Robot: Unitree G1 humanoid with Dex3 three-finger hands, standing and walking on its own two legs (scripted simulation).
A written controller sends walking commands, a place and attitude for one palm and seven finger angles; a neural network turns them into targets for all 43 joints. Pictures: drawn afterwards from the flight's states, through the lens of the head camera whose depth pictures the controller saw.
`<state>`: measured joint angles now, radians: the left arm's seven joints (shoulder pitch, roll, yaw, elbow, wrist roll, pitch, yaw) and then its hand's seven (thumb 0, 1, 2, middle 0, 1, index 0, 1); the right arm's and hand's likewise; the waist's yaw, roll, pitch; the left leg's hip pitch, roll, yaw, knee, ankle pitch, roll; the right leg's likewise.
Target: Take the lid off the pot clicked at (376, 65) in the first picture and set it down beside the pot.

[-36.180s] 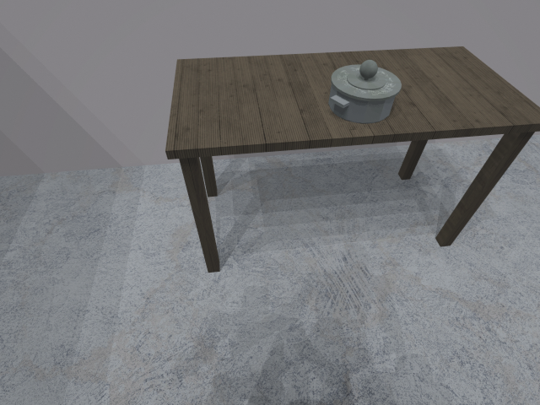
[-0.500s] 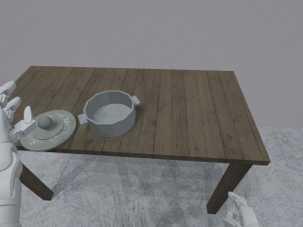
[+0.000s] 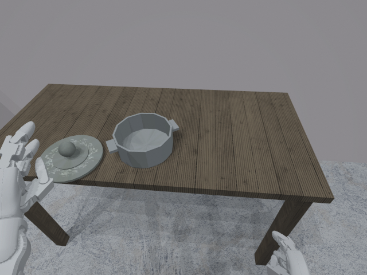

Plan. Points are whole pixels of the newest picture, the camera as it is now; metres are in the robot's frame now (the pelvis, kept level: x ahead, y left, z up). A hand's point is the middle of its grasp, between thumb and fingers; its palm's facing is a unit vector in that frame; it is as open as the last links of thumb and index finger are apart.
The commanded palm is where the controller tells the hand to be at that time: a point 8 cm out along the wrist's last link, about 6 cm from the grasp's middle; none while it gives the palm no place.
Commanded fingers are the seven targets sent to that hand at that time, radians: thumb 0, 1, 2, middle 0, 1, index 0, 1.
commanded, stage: draw the hand back to the body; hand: left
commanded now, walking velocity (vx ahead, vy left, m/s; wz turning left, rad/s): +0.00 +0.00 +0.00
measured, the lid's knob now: (67, 149) +0.47 +0.43 -0.04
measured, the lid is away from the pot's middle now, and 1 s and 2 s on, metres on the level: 0.25 0.25 0.25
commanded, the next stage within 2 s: step back with the hand held close in 0.36 s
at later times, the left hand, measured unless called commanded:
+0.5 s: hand (39, 209) +0.17 +0.26 +0.15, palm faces +0.40 -0.85 -0.34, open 7.4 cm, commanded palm +0.12 +0.30 +0.17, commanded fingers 0.00 0.90 0.90 -0.20 -0.30 -0.20 -0.30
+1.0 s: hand (22, 223) +0.14 +0.27 +0.15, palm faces +0.30 -0.83 -0.48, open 7.4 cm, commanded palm +0.09 +0.31 +0.17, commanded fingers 0.00 0.90 0.90 -0.20 -0.30 -0.20 -0.30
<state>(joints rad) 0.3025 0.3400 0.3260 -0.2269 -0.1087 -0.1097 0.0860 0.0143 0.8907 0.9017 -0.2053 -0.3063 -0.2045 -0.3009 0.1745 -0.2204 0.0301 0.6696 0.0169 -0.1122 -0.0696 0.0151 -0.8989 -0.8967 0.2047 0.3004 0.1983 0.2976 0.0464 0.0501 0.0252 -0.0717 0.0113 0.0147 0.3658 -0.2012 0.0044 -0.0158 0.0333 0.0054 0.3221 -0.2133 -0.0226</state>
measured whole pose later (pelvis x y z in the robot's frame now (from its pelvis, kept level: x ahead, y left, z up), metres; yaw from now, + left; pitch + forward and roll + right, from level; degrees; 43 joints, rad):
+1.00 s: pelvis -0.05 +0.03 -0.02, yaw -1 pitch -1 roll +0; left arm 0.63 0.42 0.40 -0.62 -0.07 -0.20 0.09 0.02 0.89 0.90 -0.21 -0.31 -0.21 -0.30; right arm 0.21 -0.19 0.01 0.52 0.02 -0.06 -0.06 0.01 -0.90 -0.90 0.20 0.30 0.20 0.30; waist 0.02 -0.02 0.06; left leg -0.33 -0.03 0.05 0.57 -0.23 0.06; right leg -0.29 -0.02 0.01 0.58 -0.27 0.02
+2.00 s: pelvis -0.27 +0.03 -0.03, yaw -2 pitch +0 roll +0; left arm 0.71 0.45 0.42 -0.71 -0.09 -0.16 0.14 0.02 0.89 0.90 -0.21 -0.31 -0.20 -0.30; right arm 0.23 -0.14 0.01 0.54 0.02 -0.13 -0.01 0.01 -0.90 -0.90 0.21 0.30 0.20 0.30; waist -0.02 -0.05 0.02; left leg -0.43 0.04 -0.02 0.60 -0.18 -0.03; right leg -0.33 0.03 0.00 0.68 -0.43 0.02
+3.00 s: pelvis -0.31 +0.03 -0.04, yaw +7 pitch +3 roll +2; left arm 0.28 0.15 0.03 0.72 0.00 -0.01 0.00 -0.06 0.97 0.90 -0.21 -0.30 -0.20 -0.30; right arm 0.36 -0.19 -0.01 0.85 -0.03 0.01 -0.01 0.01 -0.90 -0.90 0.21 0.30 0.20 0.30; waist -0.03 -0.06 0.04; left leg -0.41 0.01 0.02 0.78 -0.43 -0.02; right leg -0.43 0.01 0.01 0.76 -0.37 -0.02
